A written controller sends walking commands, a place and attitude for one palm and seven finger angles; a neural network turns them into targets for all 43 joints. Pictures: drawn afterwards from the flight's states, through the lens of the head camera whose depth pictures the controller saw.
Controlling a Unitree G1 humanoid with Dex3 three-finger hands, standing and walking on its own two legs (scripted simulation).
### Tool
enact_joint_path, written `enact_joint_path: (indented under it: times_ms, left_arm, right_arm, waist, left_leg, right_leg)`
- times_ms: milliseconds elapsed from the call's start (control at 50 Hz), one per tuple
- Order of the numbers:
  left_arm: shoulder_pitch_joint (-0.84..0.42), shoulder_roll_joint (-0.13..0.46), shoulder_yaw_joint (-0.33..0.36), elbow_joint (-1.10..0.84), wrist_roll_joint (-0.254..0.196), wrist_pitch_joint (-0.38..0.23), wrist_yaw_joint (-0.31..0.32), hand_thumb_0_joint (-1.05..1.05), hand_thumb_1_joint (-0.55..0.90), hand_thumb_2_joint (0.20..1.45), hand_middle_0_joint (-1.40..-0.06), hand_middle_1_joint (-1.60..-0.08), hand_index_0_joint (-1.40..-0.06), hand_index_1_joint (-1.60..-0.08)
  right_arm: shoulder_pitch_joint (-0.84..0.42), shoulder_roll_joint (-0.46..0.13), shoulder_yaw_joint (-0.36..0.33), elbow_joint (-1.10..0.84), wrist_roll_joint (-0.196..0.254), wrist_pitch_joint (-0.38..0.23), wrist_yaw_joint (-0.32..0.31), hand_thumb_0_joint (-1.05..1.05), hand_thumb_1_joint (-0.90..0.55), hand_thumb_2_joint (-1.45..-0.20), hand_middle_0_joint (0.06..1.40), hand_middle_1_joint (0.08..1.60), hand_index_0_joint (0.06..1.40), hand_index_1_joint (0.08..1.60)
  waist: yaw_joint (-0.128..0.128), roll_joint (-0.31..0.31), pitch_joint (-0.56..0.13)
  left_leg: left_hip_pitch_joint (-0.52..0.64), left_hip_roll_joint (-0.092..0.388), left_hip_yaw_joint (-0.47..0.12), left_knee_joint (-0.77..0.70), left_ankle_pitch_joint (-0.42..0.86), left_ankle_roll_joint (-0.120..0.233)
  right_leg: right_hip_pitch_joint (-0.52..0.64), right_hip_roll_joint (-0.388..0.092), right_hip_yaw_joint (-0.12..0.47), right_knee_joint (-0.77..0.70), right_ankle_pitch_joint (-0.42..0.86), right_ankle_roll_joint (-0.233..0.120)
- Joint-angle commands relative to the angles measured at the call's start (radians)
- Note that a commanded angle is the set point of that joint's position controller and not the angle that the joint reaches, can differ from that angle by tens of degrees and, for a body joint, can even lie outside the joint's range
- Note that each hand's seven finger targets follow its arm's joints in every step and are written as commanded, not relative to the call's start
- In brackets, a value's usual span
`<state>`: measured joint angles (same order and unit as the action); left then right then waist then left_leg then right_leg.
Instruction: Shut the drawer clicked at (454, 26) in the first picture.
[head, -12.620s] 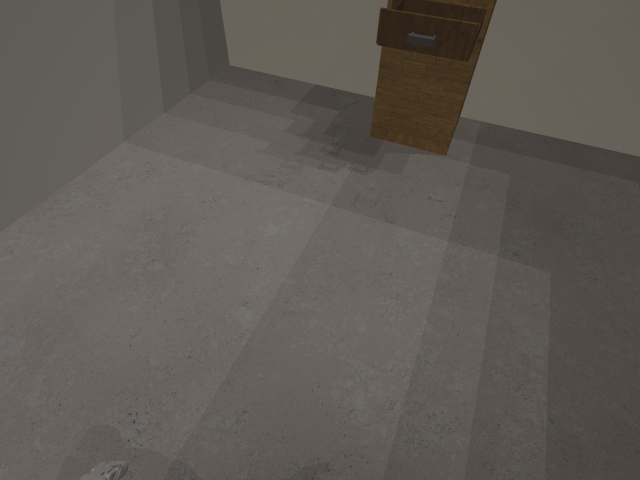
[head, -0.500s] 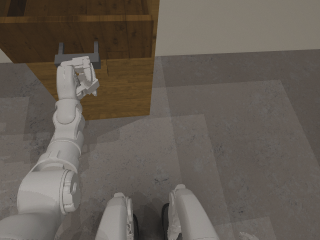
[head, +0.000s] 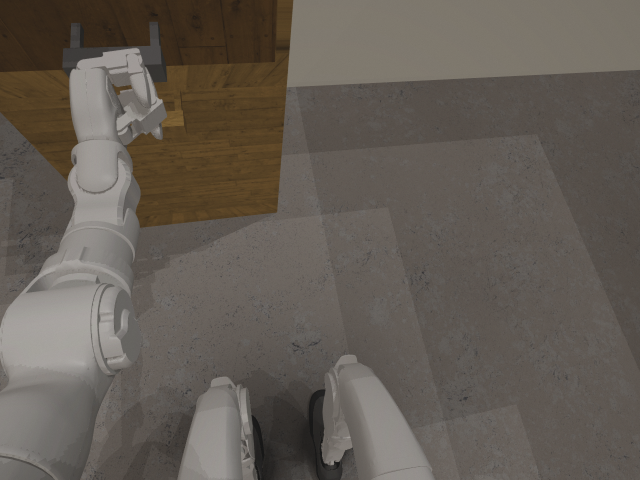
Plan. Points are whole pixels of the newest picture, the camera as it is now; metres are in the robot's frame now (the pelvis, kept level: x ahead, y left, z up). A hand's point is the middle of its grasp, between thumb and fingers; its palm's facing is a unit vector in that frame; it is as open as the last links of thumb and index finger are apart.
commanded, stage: push the drawer shut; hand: left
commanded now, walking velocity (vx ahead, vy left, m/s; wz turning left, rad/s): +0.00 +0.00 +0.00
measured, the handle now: (117, 49) +0.63 +0.18 +0.04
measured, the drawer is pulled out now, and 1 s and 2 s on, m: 0.02 0.00 0.00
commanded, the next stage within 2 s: pull the fist back off the drawer in 0.42 s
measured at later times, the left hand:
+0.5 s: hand (151, 87) +0.57 +0.14 +0.04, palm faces +0.07 -1.00 -0.04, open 2.7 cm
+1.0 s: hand (149, 88) +0.57 +0.14 +0.04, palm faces +0.07 -1.00 -0.02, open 2.8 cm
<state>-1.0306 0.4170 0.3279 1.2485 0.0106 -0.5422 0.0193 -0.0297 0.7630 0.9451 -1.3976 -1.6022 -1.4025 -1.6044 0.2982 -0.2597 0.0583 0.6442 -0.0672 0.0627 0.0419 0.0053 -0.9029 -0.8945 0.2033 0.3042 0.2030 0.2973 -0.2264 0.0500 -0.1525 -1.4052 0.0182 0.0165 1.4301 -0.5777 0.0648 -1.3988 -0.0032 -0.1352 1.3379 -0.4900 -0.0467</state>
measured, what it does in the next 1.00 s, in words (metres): stands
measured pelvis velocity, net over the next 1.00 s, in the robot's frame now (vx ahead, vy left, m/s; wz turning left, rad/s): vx -0.02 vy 0.01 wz -0.03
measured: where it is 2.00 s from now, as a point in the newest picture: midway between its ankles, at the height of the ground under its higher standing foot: (289, 466)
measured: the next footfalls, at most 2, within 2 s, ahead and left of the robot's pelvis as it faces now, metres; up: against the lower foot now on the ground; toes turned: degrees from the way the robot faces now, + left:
none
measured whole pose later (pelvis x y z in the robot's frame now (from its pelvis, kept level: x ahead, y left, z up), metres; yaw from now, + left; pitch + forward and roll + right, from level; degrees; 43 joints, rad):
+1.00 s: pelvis -0.02 +0.01 -0.01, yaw -2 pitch +34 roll -7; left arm -1.17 0.52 0.34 1.26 0.04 -0.42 0.01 -0.06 0.68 0.93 -1.40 -1.60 -1.40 -1.60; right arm 0.36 -0.26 0.09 0.64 -0.07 0.02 0.06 0.00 -0.90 -0.89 0.20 0.30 0.20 0.30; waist -0.28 0.05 -0.14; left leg -1.51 0.03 0.00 1.47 -0.55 0.08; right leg -1.49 0.01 -0.15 1.35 -0.45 -0.04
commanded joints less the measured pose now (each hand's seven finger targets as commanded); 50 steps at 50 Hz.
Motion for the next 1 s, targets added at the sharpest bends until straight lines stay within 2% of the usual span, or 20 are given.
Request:
enact_joint_path:
  times_ms: [0,20,60,120,200,240,280,320,360,400,460,520,560,600,700,780,820,900,940,980]
  left_arm:
    - [-0.620,0.229,0.027,-0.239,0.000,-0.042,0.018,0.000,0.900,0.900,-1.400,-1.600,-1.400,-1.600]
    - [-0.615,0.259,0.042,-0.227,0.007,-0.038,0.016,0.000,0.900,0.900,-1.400,-1.600,-1.400,-1.600]
    - [-0.653,0.219,0.003,-0.209,0.011,-0.028,0.013,0.000,0.900,0.900,-1.400,-1.600,-1.400,-1.600]
    - [-0.677,0.270,0.035,-0.200,0.017,-0.015,0.018,0.000,0.900,0.900,-1.400,-1.600,-1.400,-1.600]
    - [-0.726,0.323,0.061,-0.215,0.019,-0.008,0.008,0.000,0.900,0.900,-1.400,-1.600,-1.400,-1.600]
    - [-0.754,0.312,0.043,-0.199,0.024,0.000,0.008,0.000,0.900,0.900,-1.400,-1.600,-1.400,-1.600]
    - [-0.803,0.310,0.025,-0.217,0.028,-0.001,0.014,0.000,0.900,0.900,-1.400,-1.600,-1.400,-1.600]
    - [-0.810,0.340,0.045,-0.200,0.027,0.008,0.024,0.000,0.900,0.900,-1.400,-1.600,-1.400,-1.600]
    - [-0.842,0.348,0.034,-0.216,0.030,0.007,0.020,0.000,0.900,0.900,-1.400,-1.600,-1.400,-1.600]
    - [-0.843,0.353,0.025,-0.185,0.033,0.017,0.016,0.000,0.900,0.900,-1.400,-1.600,-1.400,-1.600]
    - [-0.880,0.346,0.005,-0.213,0.031,0.023,0.016,0.000,0.900,0.900,-1.400,-1.600,-1.400,-1.600]
    - [-0.886,0.343,-0.006,-0.203,0.030,0.038,0.017,0.000,0.900,0.900,-1.400,-1.600,-1.400,-1.600]
    - [-0.864,0.343,0.005,-0.168,0.029,0.051,0.022,0.000,0.900,0.900,-1.400,-1.600,-1.400,-1.600]
    - [-0.874,0.362,0.012,-0.178,0.033,0.054,0.022,0.000,0.900,0.900,-1.400,-1.600,-1.400,-1.600]
    - [-0.843,0.351,0.018,-0.156,0.036,0.066,0.021,0.000,0.900,0.900,-1.400,-1.600,-1.400,-1.600]
    - [-0.817,0.310,0.004,-0.155,0.034,0.074,0.021,0.000,0.900,0.900,-1.400,-1.600,-1.400,-1.600]
    - [-0.796,0.326,0.029,-0.179,0.028,0.073,0.023,0.000,0.900,0.900,-1.400,-1.600,-1.400,-1.600]
    - [-0.713,0.280,0.020,-0.220,0.016,0.067,0.012,0.000,0.900,0.900,-1.400,-1.600,-1.400,-1.600]
    - [-0.643,0.267,0.028,-0.231,0.008,0.065,0.010,0.000,0.900,0.900,-1.400,-1.600,-1.400,-1.600]
    - [-0.589,0.239,0.024,-0.260,0.004,0.054,0.009,0.000,0.900,0.900,-1.400,-1.600,-1.400,-1.600]
  right_arm:
    - [0.217,-0.201,-0.068,-0.023,-0.012,-0.006,-0.010,0.000,-0.900,-0.900,0.200,0.300,0.200,0.300]
    - [0.219,-0.204,-0.065,-0.025,-0.011,-0.002,-0.009,0.000,-0.900,-0.900,0.200,0.300,0.200,0.300]
    - [0.226,-0.200,-0.062,-0.023,-0.012,-0.002,-0.007,0.000,-0.900,-0.900,0.200,0.300,0.200,0.300]
    - [0.241,-0.209,-0.059,-0.020,-0.015,0.000,-0.007,0.000,-0.900,-0.900,0.200,0.300,0.200,0.300]
    - [0.254,-0.210,-0.054,-0.023,-0.015,0.000,-0.006,0.000,-0.900,-0.900,0.200,0.300,0.200,0.300]
    - [0.258,-0.211,-0.053,-0.017,-0.013,-0.002,-0.008,0.000,-0.900,-0.900,0.200,0.300,0.200,0.300]
    - [0.259,-0.213,-0.050,-0.013,-0.015,-0.008,-0.011,0.000,-0.900,-0.900,0.200,0.300,0.200,0.300]
    - [0.262,-0.216,-0.046,-0.011,-0.015,-0.014,-0.014,0.000,-0.900,-0.900,0.200,0.300,0.200,0.300]
    - [0.263,-0.214,-0.042,-0.011,-0.014,-0.022,-0.016,0.000,-0.900,-0.900,0.200,0.300,0.200,0.300]
    - [0.256,-0.220,-0.039,-0.005,-0.010,-0.028,-0.020,0.000,-0.900,-0.900,0.200,0.300,0.200,0.300]
    - [0.253,-0.220,-0.035,-0.007,-0.009,-0.042,-0.025,0.000,-0.900,-0.900,0.200,0.300,0.200,0.300]
    - [0.249,-0.226,-0.031,-0.003,-0.008,-0.052,-0.029,0.000,-0.900,-0.900,0.200,0.300,0.200,0.300]
    - [0.252,-0.228,-0.028,-0.006,-0.008,-0.058,-0.029,0.000,-0.900,-0.900,0.200,0.300,0.200,0.300]
    - [0.249,-0.230,-0.026,-0.009,-0.008,-0.061,-0.029,0.000,-0.900,-0.900,0.200,0.300,0.200,0.300]
    - [0.258,-0.233,-0.029,-0.015,-0.011,-0.065,-0.023,0.000,-0.900,-0.900,0.200,0.300,0.200,0.300]
    - [0.265,-0.235,-0.034,-0.016,-0.012,-0.062,-0.013,0.000,-0.900,-0.900,0.200,0.300,0.200,0.300]
    - [0.266,-0.234,-0.037,-0.020,-0.014,-0.060,-0.012,0.000,-0.900,-0.900,0.200,0.300,0.200,0.300]
    - [0.266,-0.227,-0.045,-0.026,-0.012,-0.051,-0.002,0.000,-0.900,-0.900,0.200,0.300,0.200,0.300]
    - [0.265,-0.223,-0.050,-0.032,-0.009,-0.042,0.002,0.000,-0.900,-0.900,0.200,0.300,0.200,0.300]
    - [0.263,-0.220,-0.056,-0.035,-0.008,-0.037,0.007,0.000,-0.900,-0.900,0.200,0.300,0.200,0.300]
  waist:
    - [-0.075,0.169,-0.598]
    - [-0.067,0.179,-0.595]
    - [-0.091,0.187,-0.576]
    - [-0.098,0.168,-0.580]
    - [-0.103,0.191,-0.599]
    - [-0.121,0.174,-0.572]
    - [-0.131,0.232,-0.566]
    - [-0.140,0.199,-0.558]
    - [-0.144,0.236,-0.581]
    - [-0.153,0.233,-0.547]
    - [-0.162,0.283,-0.578]
    - [-0.165,0.281,-0.569]
    - [-0.167,0.251,-0.543]
    - [-0.158,0.264,-0.548]
    - [-0.150,0.244,-0.544]
    - [-0.142,0.262,-0.539]
    - [-0.130,0.240,-0.557]
    - [-0.098,0.263,-0.588]
    - [-0.078,0.233,-0.591]
    - [-0.062,0.240,-0.603]
  left_leg:
    - [0.443,0.003,-0.145,-0.167,0.298,-0.039]
    - [0.436,0.005,-0.149,-0.171,0.294,-0.042]
    - [0.435,0.005,-0.155,-0.170,0.282,-0.038]
    - [0.408,0.008,-0.155,-0.159,0.276,-0.033]
    - [0.383,0.007,-0.142,-0.144,0.280,-0.028]
    - [0.360,0.008,-0.148,-0.147,0.234,-0.025]
    - [0.378,0.008,-0.155,-0.151,0.218,-0.027]
    - [0.336,0.007,-0.147,-0.146,0.181,-0.021]
    - [0.343,0.006,-0.146,-0.144,0.186,-0.021]
    - [0.329,0.008,-0.155,-0.151,0.129,-0.023]
    - [0.359,0.009,-0.162,-0.155,0.126,-0.023]
    - [0.363,0.012,-0.177,-0.167,0.090,-0.027]
    - [0.339,0.012,-0.181,-0.173,0.052,-0.022]
    - [0.320,0.013,-0.181,-0.172,0.031,-0.024]
    - [0.311,0.014,-0.189,-0.170,0.029,-0.025]
    - [0.358,0.020,-0.216,-0.184,0.035,-0.032]
    - [0.354,0.021,-0.208,-0.180,0.062,-0.031]
    - [0.426,0.025,-0.214,-0.194,0.134,-0.045]
    - [0.439,0.026,-0.207,-0.202,0.169,-0.047]
    - [0.487,0.030,-0.213,-0.212,0.218,-0.055]
  right_leg:
    - [0.248,0.036,0.105,-0.161,0.150,0.021]
    - [0.250,0.037,0.104,-0.157,0.144,0.019]
    - [0.221,0.038,0.103,-0.158,0.135,0.019]
    - [0.228,0.039,0.104,-0.159,0.132,0.022]
    - [0.249,0.041,0.114,-0.161,0.139,0.022]
    - [0.232,0.042,0.114,-0.167,0.109,0.023]
    - [0.192,0.041,0.111,-0.162,0.096,0.021]
    - [0.208,0.042,0.119,-0.170,0.074,0.024]
    - [0.205,0.040,0.122,-0.167,0.075,0.021]
    - [0.173,0.040,0.118,-0.167,0.040,0.022]
    - [0.149,0.037,0.116,-0.163,0.042,0.021]
    - [0.129,0.037,0.108,-0.160,0.027,0.022]
    - [0.125,0.036,0.108,-0.163,0.008,0.023]
    - [0.130,0.034,0.112,-0.159,-0.004,0.021]
    - [0.128,0.033,0.108,-0.152,0.001,0.020]
    - [0.088,0.031,0.093,-0.140,0.017,0.018]
    - [0.117,0.031,0.094,-0.141,0.029,0.020]
    - [0.129,0.032,0.085,-0.138,0.066,0.016]
    - [0.161,0.034,0.082,-0.144,0.081,0.016]
    - [0.160,0.033,0.076,-0.143,0.105,0.015]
